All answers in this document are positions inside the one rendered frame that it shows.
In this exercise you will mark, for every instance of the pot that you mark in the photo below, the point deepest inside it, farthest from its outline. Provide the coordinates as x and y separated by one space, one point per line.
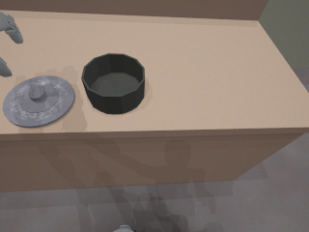
114 83

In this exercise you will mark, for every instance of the left robot hand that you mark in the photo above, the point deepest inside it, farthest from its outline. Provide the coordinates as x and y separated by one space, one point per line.
8 25

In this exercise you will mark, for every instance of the lid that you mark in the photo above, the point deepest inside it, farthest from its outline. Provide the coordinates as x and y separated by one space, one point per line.
20 110

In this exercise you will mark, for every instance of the knob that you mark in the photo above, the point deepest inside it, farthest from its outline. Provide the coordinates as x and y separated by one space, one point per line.
36 94

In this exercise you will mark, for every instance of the table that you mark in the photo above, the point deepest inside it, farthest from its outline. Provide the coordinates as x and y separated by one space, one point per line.
219 97

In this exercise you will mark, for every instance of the left robot shin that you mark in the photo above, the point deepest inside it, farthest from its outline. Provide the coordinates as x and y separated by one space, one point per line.
124 227

